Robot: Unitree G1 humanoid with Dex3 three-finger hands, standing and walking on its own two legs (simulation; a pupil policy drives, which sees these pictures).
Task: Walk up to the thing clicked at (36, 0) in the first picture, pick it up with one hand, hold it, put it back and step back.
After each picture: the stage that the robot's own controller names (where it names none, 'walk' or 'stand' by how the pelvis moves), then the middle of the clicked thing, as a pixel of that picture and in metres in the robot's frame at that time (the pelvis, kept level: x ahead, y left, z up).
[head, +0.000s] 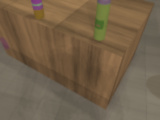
stand; (36, 0) +1.03 +0.33 +0.01
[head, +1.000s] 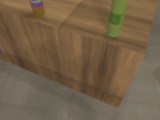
walk; out of the picture +0.90 +0.28 +0.06
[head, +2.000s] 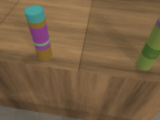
walk; (40, 36) +0.57 +0.18 +0.04
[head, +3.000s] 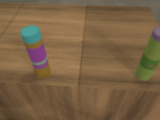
stand; (37, 54) +0.50 +0.21 +0.02
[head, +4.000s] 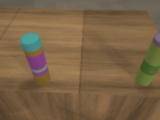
stand; (37, 62) +0.47 +0.20 +0.01
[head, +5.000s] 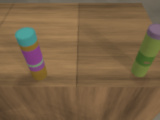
stand; (33, 56) +0.48 +0.22 +0.01
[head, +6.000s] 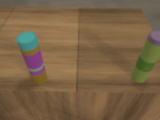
stand; (34, 61) +0.47 +0.21 +0.01
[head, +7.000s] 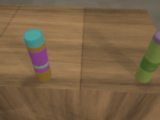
stand; (39, 58) +0.49 +0.20 +0.01
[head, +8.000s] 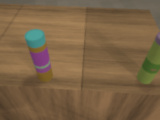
stand; (40, 58) +0.49 +0.19 +0.01
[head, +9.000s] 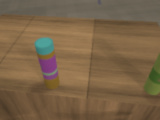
rise first; (48, 65) +0.48 +0.18 +0.01
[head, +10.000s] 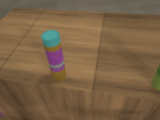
go down; (55, 58) +0.50 +0.17 +0.02
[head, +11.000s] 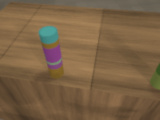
go down; (53, 55) +0.51 +0.16 +0.02
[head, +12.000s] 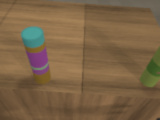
go down; (38, 58) +0.47 +0.16 +0.04
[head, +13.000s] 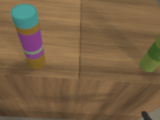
close in; (31, 41) +0.49 +0.16 +0.06
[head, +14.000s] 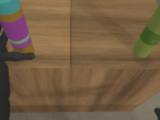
close; (16, 30) +0.51 +0.18 +0.09
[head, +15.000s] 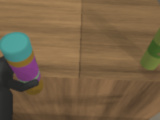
lift; (26, 69) +0.37 +0.17 +0.08
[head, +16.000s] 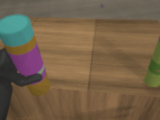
lift; (29, 62) +0.31 +0.16 +0.22
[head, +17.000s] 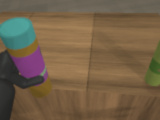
hold; (31, 64) +0.32 +0.15 +0.19
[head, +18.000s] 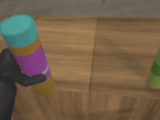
hold; (33, 62) +0.31 +0.15 +0.21
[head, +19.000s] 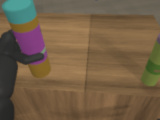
crouch; (32, 43) +0.39 +0.15 +0.21
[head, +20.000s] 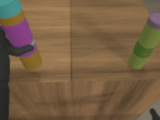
lower; (21, 37) +0.47 +0.16 +0.13
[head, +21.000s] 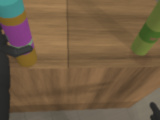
lower; (19, 35) +0.48 +0.15 +0.09
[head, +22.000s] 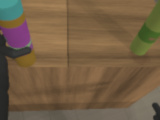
lower; (18, 36) +0.48 +0.16 +0.09
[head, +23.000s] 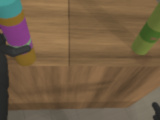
lower; (17, 35) +0.48 +0.16 +0.09
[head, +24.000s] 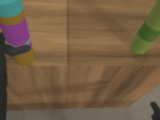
lower; (17, 34) +0.48 +0.16 +0.09
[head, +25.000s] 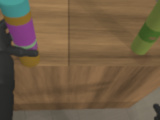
open; (23, 35) +0.48 +0.14 +0.09
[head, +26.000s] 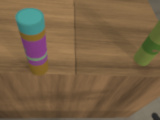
sink last; (35, 47) +0.45 +0.13 +0.07
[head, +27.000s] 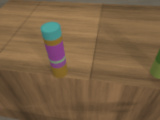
stand; (56, 53) +0.49 +0.15 +0.06
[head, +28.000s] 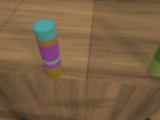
stand; (50, 52) +0.46 +0.14 +0.07
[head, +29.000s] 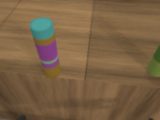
stand; (47, 52) +0.46 +0.15 +0.08
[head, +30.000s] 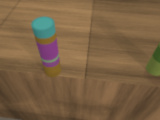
stand; (48, 51) +0.46 +0.15 +0.07
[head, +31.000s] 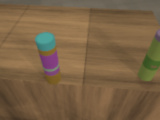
stand; (50, 61) +0.48 +0.16 +0.02
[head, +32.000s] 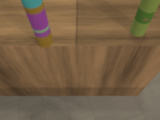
walk; (39, 22) +0.58 +0.18 +0.05
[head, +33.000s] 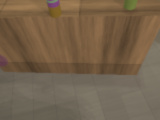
walk; out of the picture +0.86 +0.19 +0.03
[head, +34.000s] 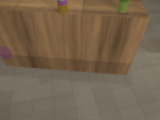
stand; out of the picture +1.06 +0.17 +0.03
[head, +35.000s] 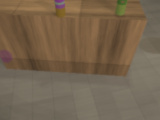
stand; out of the picture +1.06 +0.17 +0.01
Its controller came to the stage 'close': yes
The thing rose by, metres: 0.20
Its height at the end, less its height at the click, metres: +0.00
